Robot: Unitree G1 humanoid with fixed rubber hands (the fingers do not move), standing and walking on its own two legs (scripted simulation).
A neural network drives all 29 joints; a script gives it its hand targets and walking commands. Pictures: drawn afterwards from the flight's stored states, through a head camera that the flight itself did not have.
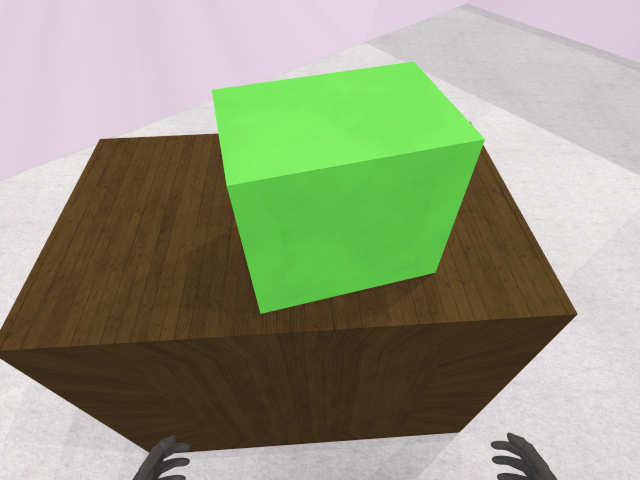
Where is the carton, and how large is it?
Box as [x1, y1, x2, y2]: [212, 61, 484, 313]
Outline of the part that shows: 413,61 212,90 226,184 260,313 435,272 484,139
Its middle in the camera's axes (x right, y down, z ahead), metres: +0.02 -0.07 +0.59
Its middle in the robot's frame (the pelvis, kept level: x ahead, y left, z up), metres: +0.49 +0.00 +0.07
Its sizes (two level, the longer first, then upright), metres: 0.299 0.203 0.268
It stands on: a pedestal, 0.70 m high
